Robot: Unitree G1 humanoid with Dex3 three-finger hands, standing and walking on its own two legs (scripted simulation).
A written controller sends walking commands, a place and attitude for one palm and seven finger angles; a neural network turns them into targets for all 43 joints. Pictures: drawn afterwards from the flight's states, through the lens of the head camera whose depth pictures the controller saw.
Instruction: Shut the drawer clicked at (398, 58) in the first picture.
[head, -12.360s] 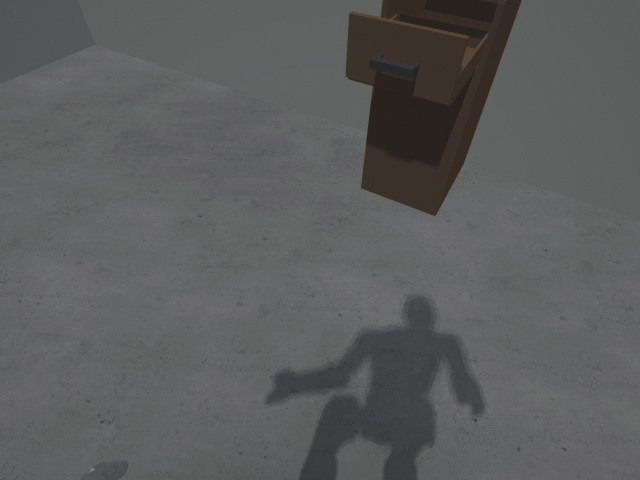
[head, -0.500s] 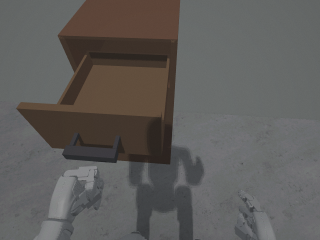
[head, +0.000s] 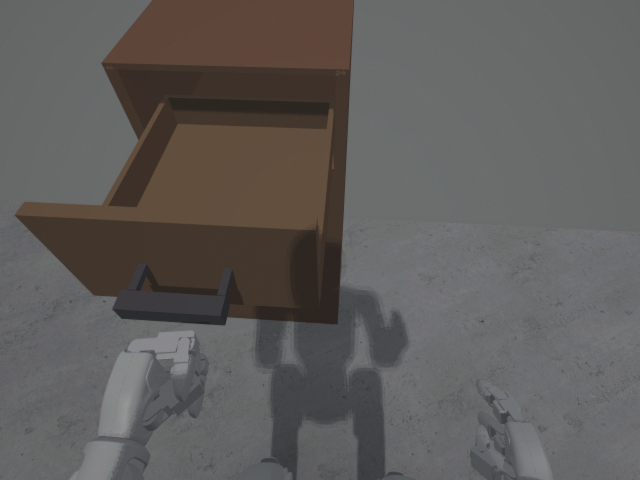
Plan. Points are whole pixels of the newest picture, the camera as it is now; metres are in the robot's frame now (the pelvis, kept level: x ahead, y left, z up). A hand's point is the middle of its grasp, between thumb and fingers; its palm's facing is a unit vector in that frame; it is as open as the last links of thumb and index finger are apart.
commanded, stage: push the drawer shut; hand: left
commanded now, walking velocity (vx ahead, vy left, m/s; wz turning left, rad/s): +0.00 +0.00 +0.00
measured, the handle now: (178, 290) +0.33 +0.19 +0.06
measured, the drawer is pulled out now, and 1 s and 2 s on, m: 0.30 0.24 0.11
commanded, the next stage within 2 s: none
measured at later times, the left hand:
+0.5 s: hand (198, 358) +0.25 +0.15 +0.06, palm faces -0.06 -1.00 -0.06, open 2.9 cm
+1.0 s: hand (207, 312) +0.30 +0.15 +0.06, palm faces -0.08 -1.00 -0.06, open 2.9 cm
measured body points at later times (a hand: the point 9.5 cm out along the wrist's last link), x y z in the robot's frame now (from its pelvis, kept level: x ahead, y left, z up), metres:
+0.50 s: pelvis +0.00 +0.00 +0.00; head +0.05 -0.02 +0.45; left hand +0.24 +0.20 +0.06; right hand +0.17 -0.24 -0.09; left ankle +0.02 +0.11 -0.68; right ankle -0.01 -0.10 -0.68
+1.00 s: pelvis -0.03 +0.00 +0.01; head +0.03 +0.00 +0.45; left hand +0.30 +0.20 +0.06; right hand +0.13 -0.23 -0.09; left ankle +0.02 +0.11 -0.68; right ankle -0.01 -0.10 -0.68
